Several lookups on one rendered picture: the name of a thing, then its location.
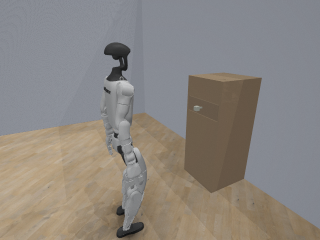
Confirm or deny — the robot left forearm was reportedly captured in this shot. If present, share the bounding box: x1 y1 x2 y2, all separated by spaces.
100 111 114 137

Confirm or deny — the robot right upper arm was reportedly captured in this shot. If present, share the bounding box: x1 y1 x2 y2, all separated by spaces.
114 81 135 130

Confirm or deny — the left robot hand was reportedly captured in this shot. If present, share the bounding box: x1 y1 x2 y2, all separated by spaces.
105 136 114 155

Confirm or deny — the drawer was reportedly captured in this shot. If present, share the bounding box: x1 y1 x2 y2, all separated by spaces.
188 95 219 121

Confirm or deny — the robot right foot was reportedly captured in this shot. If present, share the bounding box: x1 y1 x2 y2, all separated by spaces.
116 222 144 238

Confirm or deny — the robot left upper arm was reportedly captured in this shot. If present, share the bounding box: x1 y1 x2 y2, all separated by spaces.
100 76 108 115

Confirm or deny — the robot left foot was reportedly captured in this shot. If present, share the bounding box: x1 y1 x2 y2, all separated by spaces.
116 205 125 216

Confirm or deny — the cabinet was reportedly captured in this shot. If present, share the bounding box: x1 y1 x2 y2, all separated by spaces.
184 72 262 193

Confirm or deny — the robot right forearm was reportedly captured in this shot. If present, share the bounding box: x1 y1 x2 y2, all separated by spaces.
117 121 136 165

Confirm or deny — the handle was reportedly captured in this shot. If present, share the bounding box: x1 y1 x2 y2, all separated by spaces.
193 105 203 111

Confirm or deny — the robot foot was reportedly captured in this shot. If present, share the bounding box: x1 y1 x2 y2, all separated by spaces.
116 205 125 216
116 222 144 238

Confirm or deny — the right robot hand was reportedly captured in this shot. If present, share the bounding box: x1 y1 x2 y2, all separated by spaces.
126 162 144 190

